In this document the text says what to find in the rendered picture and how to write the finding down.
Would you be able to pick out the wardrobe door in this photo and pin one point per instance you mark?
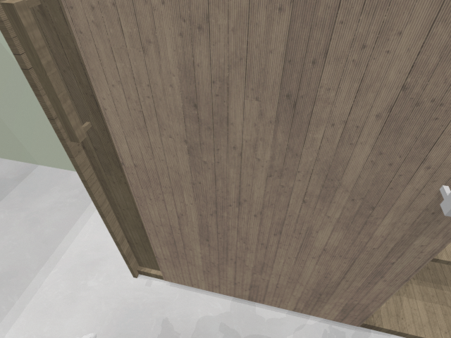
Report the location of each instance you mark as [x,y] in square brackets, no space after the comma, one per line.
[285,152]
[53,24]

